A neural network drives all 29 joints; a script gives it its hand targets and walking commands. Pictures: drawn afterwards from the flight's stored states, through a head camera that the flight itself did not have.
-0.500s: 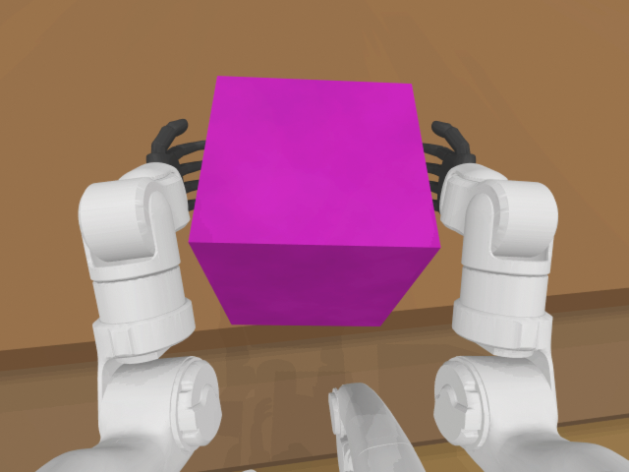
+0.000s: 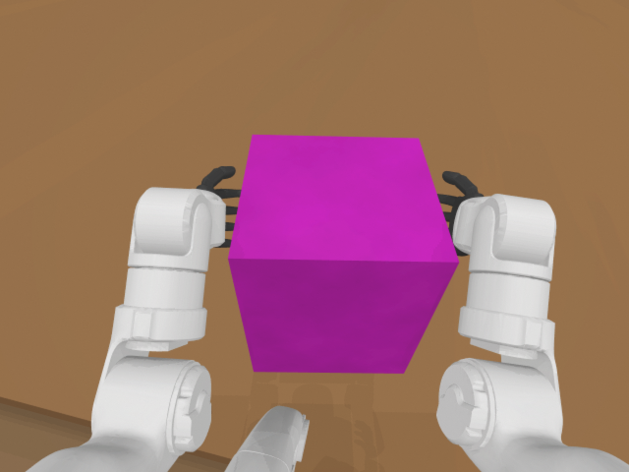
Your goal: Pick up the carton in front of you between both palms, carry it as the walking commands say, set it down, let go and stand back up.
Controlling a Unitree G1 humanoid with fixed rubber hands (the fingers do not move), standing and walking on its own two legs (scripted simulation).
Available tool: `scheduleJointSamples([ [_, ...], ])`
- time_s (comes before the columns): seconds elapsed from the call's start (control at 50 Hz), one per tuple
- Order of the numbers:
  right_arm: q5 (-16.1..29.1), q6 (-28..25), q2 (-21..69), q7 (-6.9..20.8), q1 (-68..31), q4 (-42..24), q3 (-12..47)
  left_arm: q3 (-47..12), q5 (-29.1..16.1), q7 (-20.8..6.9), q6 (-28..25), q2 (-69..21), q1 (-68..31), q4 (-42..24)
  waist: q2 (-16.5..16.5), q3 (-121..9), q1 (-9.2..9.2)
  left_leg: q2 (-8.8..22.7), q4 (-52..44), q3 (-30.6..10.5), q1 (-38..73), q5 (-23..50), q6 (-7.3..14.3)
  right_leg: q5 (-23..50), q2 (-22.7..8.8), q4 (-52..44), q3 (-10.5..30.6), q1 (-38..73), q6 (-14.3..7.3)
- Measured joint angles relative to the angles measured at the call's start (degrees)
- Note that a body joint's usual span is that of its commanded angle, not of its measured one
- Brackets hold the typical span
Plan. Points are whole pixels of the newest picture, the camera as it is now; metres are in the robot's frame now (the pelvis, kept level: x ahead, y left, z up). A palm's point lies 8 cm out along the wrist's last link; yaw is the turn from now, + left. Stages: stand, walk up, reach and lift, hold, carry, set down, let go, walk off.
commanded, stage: carry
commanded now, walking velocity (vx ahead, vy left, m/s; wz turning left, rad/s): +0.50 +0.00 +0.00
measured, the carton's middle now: (332, 260) +0.37 +0.05 +0.06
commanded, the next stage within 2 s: none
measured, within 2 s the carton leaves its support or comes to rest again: neither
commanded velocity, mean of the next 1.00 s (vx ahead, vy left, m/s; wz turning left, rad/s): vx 0.50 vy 0.00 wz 0.00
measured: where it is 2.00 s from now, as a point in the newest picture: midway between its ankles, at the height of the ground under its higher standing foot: (346, 180)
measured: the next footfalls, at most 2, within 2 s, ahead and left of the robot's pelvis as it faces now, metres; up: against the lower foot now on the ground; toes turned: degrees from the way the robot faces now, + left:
left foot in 0.28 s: +0.45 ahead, +0.16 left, +0.14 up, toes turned +5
right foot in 0.82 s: +0.70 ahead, -0.06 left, +0.14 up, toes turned -7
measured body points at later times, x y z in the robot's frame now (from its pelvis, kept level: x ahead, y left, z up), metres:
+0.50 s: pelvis +0.33 +0.08 +0.14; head +0.38 +0.06 +0.58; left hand +0.74 +0.18 +0.28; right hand +0.70 -0.12 +0.27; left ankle +0.41 +0.15 -0.57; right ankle +0.29 -0.02 -0.43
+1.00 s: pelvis +0.62 +0.03 +0.17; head +0.63 +0.01 +0.62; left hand +0.99 +0.18 +0.30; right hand +1.00 -0.13 +0.29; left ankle +0.60 +0.16 -0.49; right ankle +0.66 -0.05 -0.57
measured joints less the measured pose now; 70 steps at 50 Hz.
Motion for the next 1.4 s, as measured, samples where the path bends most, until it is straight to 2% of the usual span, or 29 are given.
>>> scheduleJointSamples([
  [0.04, 0.55, -0.04, -0.29, -0.29, 0.0, -2.72, 0.79, 1.03, 0.24, 0.0, -0.64, -0.47, -0.54, -1.85, 0.06, 0.12, -1.09, 2.02, -1.61, 2.29, -5.99, -3.01, 0.43, 0.31, -0.83, -4.44, 0.81, 3.87, 0.54],
  [0.1, 1.75, 0.0, -1.26, -1.0, -0.37, -5.66, 1.92, 2.51, 1.48, -0.13, -0.94, -1.71, -1.57, -4.52, 0.83, -1.25, -2.05, 4.2, 8.72, 3.51, -16.82, -13.52, 1.48, -0.22, -1.89, -9.6, 2.47, 8.97, 1.86],
  [0.14, 2.16, 0.07, -1.4, -1.42, -0.98, -6.3, 2.89, 3.53, 2.02, -0.55, -0.63, -1.75, -1.72, -6.01, 1.04, -1.95, -2.97, 5.71, 10.41, 4.11, -22.93, -16.78, 1.66, -0.68, -3.24, -13.61, 3.89, 13.37, 3.35],
  [0.16, 2.27, 0.17, -1.32, -1.77, -1.34, -6.23, 3.55, 4.2, 2.17, -0.85, -0.35, -1.58, -1.69, -6.54, 1.04, -2.34, -3.7, 6.7, 7.29, 4.98, -24.93, -16.46, 1.47, -0.47, -4.09, -16.36, 4.45, 15.93, 4.11],
  [0.2, 2.44, 0.51, -1.11, -2.57, -2.05, -5.44, 4.8, 5.62, 2.54, -1.56, 0.4, -1.19, -1.77, -6.81, 0.41, -3.36, -5.6, 8.17, -6.54, 8.19, -25.07, -13.79, 1.35, 0.92, -6.11, -23.88, 5.08, 21.63, 4.7],
  [0.26, 3.42, 0.69, -1.24, -3.75, -3.35, -2.15, 6.66, 7.78, 3.75, -2.71, 1.52, -0.86, -1.52, -6.29, 0.26, -5.23, -8.95, 6.34, -29.87, 12.75, -16.03, -6.37, 2.19, 5.12, -8.97, -28.46, 3.66, 26.37, 4.32],
  [0.28, 3.9, 0.52, -1.19, -4.23, -3.58, -0.72, 7.53, 8.57, 4.2, -3.21, 1.74, -0.74, -0.98, -6.08, 0.75, -5.34, -10.59, 4.65, -37.78, 13.61, -10.28, -4.19, 1.91, 6.45, -9.78, -24.79, 3.06, 25.98, 4.36],
  [0.3, 4.28, 0.1, -0.97, -4.72, -3.59, 0.48, 8.32, 9.16, 4.63, -3.8, 1.75, -0.4, -0.66, -5.68, 0.4, -4.56, -12.9, 3.12, -41.24, 14.12, -6.49, -0.1, 1.43, 7.98, -11.19, -17.19, 3.25, 24.14, 4.15],
  [0.32, 4.58, -0.46, -0.84, -5.16, -3.6, 1.27, 9.16, 9.77, 5.11, -4.48, 1.4, -0.13, -0.56, -5.18, 0.2, -3.51, -14.82, 2.59, -41.27, 14.35, -4.63, -0.1, 1.19, 9.17, -10.96, -3.32, 6.47, 19.16, 4.48],
  [0.36, 5.41, -1.5, -0.61, -5.96, -3.08, 2.26, 10.36, 10.65, 5.99, -5.53, 0.78, 0.24, -0.44, -4.3, -0.48, -1.53, -17.32, 1.93, -42.72, 14.18, -0.8, -2.52, 1.18, 8.51, -5.67, 28.27, 14.49, 7.0, 4.04],
  [0.4, 6.52, -1.66, -0.57, -6.68, -1.84, 1.8, 11.07, 11.17, 6.75, -5.71, 1.04, -0.38, 0.45, -5.17, -1.44, -0.09, -18.41, 1.06, -47.08, 13.95, 4.21, -3.43, 0.93, 7.0, -1.68, 47.53, 16.53, -2.33, 2.26],
  [0.44, 7.53, -1.48, -0.72, -7.08, -1.39, 0.63, 11.05, 11.26, 7.24, -5.71, 1.57, -1.14, 1.43, -7.5, -1.54, 0.99, -18.34, 0.72, -52.35, 13.7, 9.19, -2.97, 0.36, 4.91, -0.42, 54.47, 15.37, -10.13, 0.74],
  [0.48, 7.96, -1.56, -0.71, -7.23, -1.9, -0.62, 10.57, 11.24, 7.42, -5.59, 1.89, -1.59, 1.79, -10.14, -0.98, 1.84, -17.79, 0.97, -57.12, 13.2, 13.74, -2.74, 0.46, -1.08, -0.53, 53.36, 13.07, -16.23, 0.24],
  [0.52, 7.95, -1.69, -0.56, -7.16, -2.74, -2.07, 9.74, 10.99, 7.36, -5.41, 2.06, -1.6, 1.38, -12.29, -0.77, 1.86, -16.94, 1.38, -61.4, 12.68, 17.67, -2.58, 0.11, -2.7, -1.75, 46.76, 10.71, -20.62, 0.31],
  [0.58, 7.17, -1.58, -0.42, -6.65, -4.28, -3.17, 8.31, 10.13, 7.13, -5.21, 2.15, -1.08, 0.05, -13.24, -1.1, -0.12, -15.4, 1.69, -66.6, 11.92, 22.31, -2.87, -0.65, 2.86, -4.47, 34.35, 8.54, -24.55, 0.97],
  [0.66, 5.34, -0.73, -0.42, -5.51, -5.59, -0.55, 7.41, 8.67, 6.66, -4.66, 2.77, 0.1, -1.29, -9.87, -1.52, -4.77, -13.58, 2.09, -71.79, 10.58, 28.35, -4.65, -2.23, 10.84, -6.65, 14.79, 7.59, -22.63, 2.39],
  [0.76, 3.33, 0.51, -0.53, -4.3, -5.59, 5.39, 7.4, 7.34, 5.68, -4.42, 3.33, 1.78, -2.56, -1.5, -1.65, -10.29, -11.68, 3.07, -74.7, 9.24, 36.04, -9.47, -4.65, 14.95, -5.42, -4.31, 4.79, -13.16, 3.05],
  [0.8, 3.03, 0.78, -1.01, -3.93, -5.51, 7.47, 7.17, 6.73, 5.56, -4.37, 2.87, 2.04, -3.63, 2.43, -1.52, -11.36, -11.04, 3.93, -71.45, 9.0, 37.69, -13.02, -5.62, 16.2, -3.97, -11.17, 2.54, -7.25, 2.61],
  [0.84, 3.22, 0.2, -2.11, -3.45, -5.07, 9.39, 6.84, 6.1, 5.9, -4.19, 1.36, 1.27, -4.05, 5.76, -0.52, -11.72, -10.07, 5.39, -60.08, 8.37, 34.59, -14.33, -5.92, 13.96, -3.12, -9.97, 1.62, -5.25, 1.5],
  [0.9, 3.44, -0.78, -2.57, -2.95, -2.58, 11.36, 6.24, 5.51, 6.55, -3.7, 0.03, -0.62, -1.46, 7.53, -0.35, -10.41, -8.86, 3.48, -39.68, 4.68, 24.62, -13.53, -5.38, 9.58, -3.38, -8.33, 1.69, -3.54, 0.98],
  [0.94, 3.43, -0.98, -2.17, -2.98, -0.85, 11.1, 6.98, 5.14, 6.23, -3.6, -0.07, -1.12, 1.41, 6.06, -0.2, -9.02, -8.78, 3.41, -35.48, 4.6, 18.87, -10.34, -5.1, 9.76, -3.53, -11.13, 2.0, -0.99, 1.61],
  [1.02, 4.09, -2.09, -1.26, -3.86, 2.16, 6.81, 8.59, 5.17, 5.6, -3.16, -1.06, -1.94, 5.41, 0.61, 0.45, -5.78, -9.36, 5.49, -42.09, 4.86, 11.21, -4.44, -6.11, 10.05, -3.28, -17.31, 2.26, 4.1, 1.76],
  [1.14, 4.13, -5.21, 0.77, -4.19, 6.94, -0.27, 8.38, 6.34, 6.6, -3.06, -4.35, -4.82, 10.54, -6.93, 0.84, -3.94, -10.36, 6.99, -63.23, 6.56, 10.52, 2.45, -7.68, 8.43, -3.21, -24.19, 2.85, 11.85, 3.23],
  [1.24, 3.57, -7.23, 3.22, -3.4, 13.75, -7.21, 8.42, 5.52, 8.18, -3.39, -6.18, -7.96, 17.72, -14.62, 0.43, -5.14, -10.49, 4.9, -79.67, 10.64, 18.41, 9.86, -6.9, 1.49, -3.91, -22.12, 3.26, 17.4, 5.66],
  [1.26, 3.25, -7.63, 4.0, -3.18, 15.08, -8.49, 8.61, 5.25, 8.37, -3.55, -6.36, -8.26, 19.43, -16.44, 0.32, -5.77, -10.13, 4.74, -81.7, 11.51, 20.79, 10.68, -5.8, -1.32, -4.08, -18.46, 3.46, 17.16, 6.15],
  [1.28, 2.61, -8.72, 5.27, -2.99, 16.73, -9.53, 8.87, 4.93, 8.26, -3.8, -6.79, -7.99, 21.05, -17.84, -1.29, -6.18, -10.13, 3.97, -80.17, 12.42, 21.03, 9.83, -4.15, -2.76, -5.54, -12.43, 3.69, 15.21, 6.44],
  [1.32, 0.9, -10.08, 7.79, -2.81, 20.27, -11.39, 9.7, 4.69, 7.72, -4.48, -7.35, -7.58, 24.61, -19.88, -2.32, -6.49, -10.12, 3.81, -77.25, 13.06, 21.65, 6.05, -2.72, -4.94, -5.41, 3.15, 5.86, 8.75, 6.75],
  [1.36, -0.2, -10.34, 9.72, -2.75, 24.96, -14.39, 10.38, 4.24, 7.27, -4.88, -7.52, -8.05, 28.28, -21.69, -1.66, -6.69, -9.7, 4.49, -78.03, 12.9, 24.04, 3.94, -3.02, -6.45, -4.28, 13.95, 6.26, 2.34, 6.44],
  [1.4, -0.3, -10.2, 10.06, -2.58, 29.8, -18.26, 11.67, 3.29, 7.13, -5.01, -7.74, -9.21, 31.62, -23.86, -1.14, -6.76, -9.45, 4.84, -80.56, 12.56, 27.3, 3.27, -3.75, -4.91, -4.49, 14.95, 5.47, -2.14, 6.49],
])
